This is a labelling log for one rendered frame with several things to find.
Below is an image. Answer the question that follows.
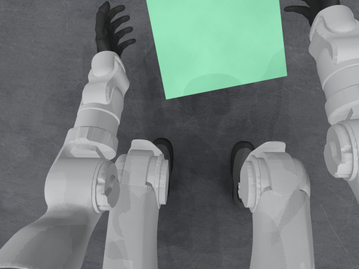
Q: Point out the left robot hand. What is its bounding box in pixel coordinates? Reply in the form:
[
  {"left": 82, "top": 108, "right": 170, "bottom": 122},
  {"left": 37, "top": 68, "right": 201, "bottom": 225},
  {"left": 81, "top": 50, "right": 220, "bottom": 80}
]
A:
[{"left": 95, "top": 1, "right": 136, "bottom": 58}]

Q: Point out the carton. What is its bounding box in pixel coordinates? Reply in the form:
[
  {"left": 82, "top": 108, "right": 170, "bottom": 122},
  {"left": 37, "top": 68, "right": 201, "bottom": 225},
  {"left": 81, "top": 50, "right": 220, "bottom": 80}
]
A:
[{"left": 146, "top": 0, "right": 287, "bottom": 100}]

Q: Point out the robot right forearm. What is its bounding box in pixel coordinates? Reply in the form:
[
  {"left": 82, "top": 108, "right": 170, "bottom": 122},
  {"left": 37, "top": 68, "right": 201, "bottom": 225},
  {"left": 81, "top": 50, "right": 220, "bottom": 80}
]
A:
[{"left": 309, "top": 5, "right": 359, "bottom": 125}]

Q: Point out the right robot hand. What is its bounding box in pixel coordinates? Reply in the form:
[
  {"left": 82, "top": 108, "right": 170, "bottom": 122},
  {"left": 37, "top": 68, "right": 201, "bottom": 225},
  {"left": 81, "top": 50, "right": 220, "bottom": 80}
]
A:
[{"left": 284, "top": 0, "right": 340, "bottom": 26}]

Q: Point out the robot shin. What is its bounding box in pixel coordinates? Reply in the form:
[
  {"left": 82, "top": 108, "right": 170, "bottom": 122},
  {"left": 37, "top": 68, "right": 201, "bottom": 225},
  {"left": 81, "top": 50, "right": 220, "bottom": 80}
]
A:
[
  {"left": 238, "top": 141, "right": 310, "bottom": 201},
  {"left": 115, "top": 140, "right": 163, "bottom": 182}
]

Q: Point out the robot left forearm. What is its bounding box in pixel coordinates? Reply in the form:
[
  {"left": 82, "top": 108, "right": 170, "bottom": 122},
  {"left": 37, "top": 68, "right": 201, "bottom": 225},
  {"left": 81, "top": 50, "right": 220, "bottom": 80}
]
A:
[{"left": 44, "top": 51, "right": 130, "bottom": 203}]

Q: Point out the robot left upper arm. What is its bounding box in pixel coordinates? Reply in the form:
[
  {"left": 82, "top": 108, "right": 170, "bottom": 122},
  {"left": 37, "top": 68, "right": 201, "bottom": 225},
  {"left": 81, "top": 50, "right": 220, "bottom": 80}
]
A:
[{"left": 0, "top": 157, "right": 120, "bottom": 269}]

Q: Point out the robot right upper arm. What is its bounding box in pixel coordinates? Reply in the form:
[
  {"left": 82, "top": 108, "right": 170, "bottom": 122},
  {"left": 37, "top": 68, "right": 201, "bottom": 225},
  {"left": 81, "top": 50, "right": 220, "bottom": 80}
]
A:
[{"left": 324, "top": 119, "right": 359, "bottom": 204}]

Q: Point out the robot left shin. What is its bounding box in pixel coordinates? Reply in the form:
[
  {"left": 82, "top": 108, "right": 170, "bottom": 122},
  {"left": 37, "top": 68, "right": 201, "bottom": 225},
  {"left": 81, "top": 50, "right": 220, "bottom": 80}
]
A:
[{"left": 115, "top": 140, "right": 163, "bottom": 182}]

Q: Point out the robot right shin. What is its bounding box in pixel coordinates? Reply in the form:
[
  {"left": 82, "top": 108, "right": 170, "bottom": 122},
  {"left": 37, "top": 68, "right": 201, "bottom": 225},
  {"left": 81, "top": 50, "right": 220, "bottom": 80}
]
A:
[{"left": 238, "top": 141, "right": 310, "bottom": 201}]

